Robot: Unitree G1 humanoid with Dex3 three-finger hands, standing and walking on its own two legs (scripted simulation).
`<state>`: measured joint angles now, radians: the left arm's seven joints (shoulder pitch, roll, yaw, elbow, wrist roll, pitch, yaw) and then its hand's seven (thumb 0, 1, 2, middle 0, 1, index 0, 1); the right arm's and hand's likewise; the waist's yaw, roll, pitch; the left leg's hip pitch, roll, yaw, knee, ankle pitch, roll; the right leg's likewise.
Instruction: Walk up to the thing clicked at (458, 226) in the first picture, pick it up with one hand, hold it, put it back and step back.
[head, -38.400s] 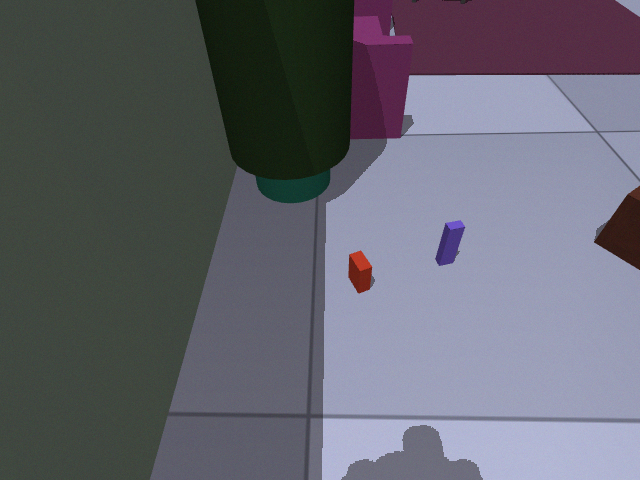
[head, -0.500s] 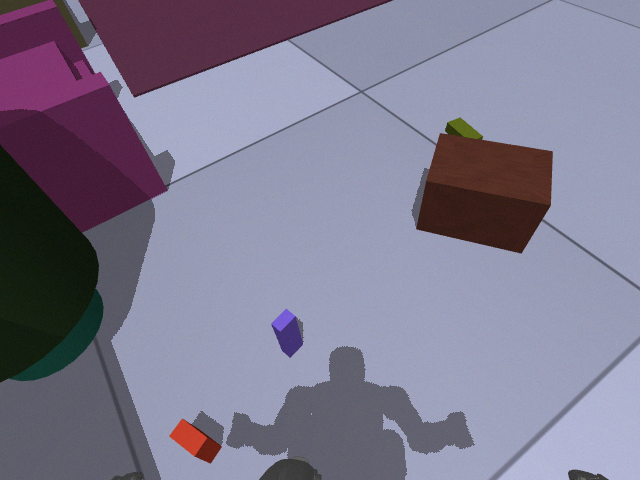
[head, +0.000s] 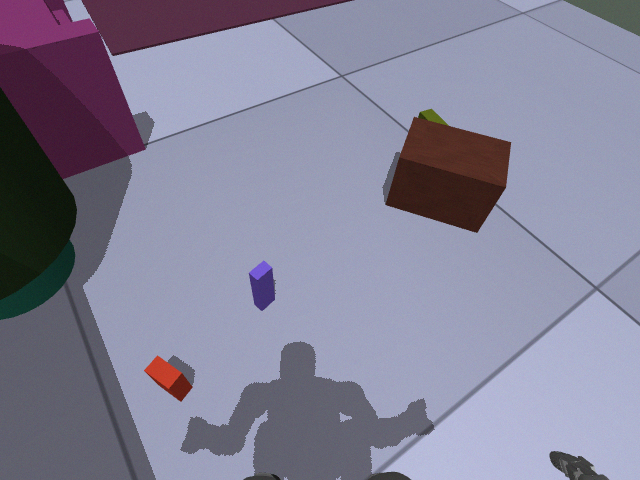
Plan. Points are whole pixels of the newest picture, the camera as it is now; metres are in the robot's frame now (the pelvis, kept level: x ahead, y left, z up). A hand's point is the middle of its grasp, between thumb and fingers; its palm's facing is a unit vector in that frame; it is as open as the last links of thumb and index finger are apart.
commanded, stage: step back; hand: left
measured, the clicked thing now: (262, 287) +0.72 +0.20 -0.66
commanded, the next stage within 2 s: stand in 1.98 s
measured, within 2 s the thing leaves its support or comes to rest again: neither
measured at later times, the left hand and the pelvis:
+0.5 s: hand out of the picture -0.04 +0.24 -0.15, palm faces +0.06 -0.91 -0.42, open 7.4 cm; pelvis -0.17 -0.05 -0.02, yaw +5 degrees
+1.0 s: hand out of the picture -0.29 +0.18 -0.14, palm faces +0.04 -0.91 -0.42, open 7.4 cm; pelvis -0.32 -0.10 -0.01, yaw +1 degrees
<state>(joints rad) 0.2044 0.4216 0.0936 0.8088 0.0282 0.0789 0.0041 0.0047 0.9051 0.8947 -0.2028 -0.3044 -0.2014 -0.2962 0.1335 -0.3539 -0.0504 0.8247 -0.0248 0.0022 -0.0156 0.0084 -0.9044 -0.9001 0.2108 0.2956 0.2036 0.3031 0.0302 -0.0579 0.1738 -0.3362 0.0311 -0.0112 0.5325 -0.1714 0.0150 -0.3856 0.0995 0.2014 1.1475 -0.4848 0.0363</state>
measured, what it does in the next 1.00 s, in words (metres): walks backwards: right foot, then left foot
